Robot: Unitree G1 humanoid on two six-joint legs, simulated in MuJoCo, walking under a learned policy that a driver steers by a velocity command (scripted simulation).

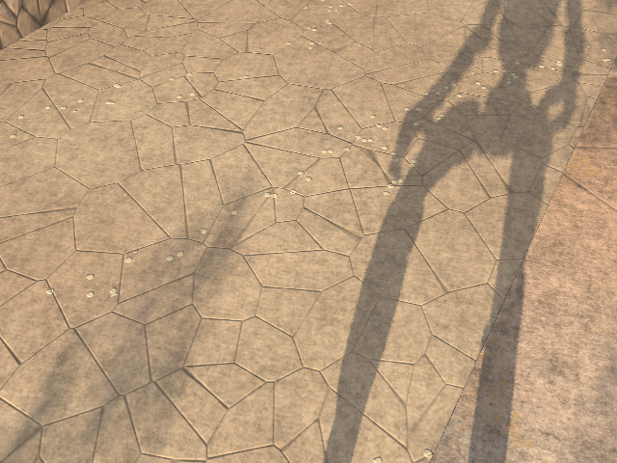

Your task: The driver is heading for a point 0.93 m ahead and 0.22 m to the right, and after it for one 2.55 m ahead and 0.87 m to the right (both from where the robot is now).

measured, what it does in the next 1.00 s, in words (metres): climbs, turning right: left foot 0.08 m higher, then right foot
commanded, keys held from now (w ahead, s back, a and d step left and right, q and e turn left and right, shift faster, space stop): w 0.20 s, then w+e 0.80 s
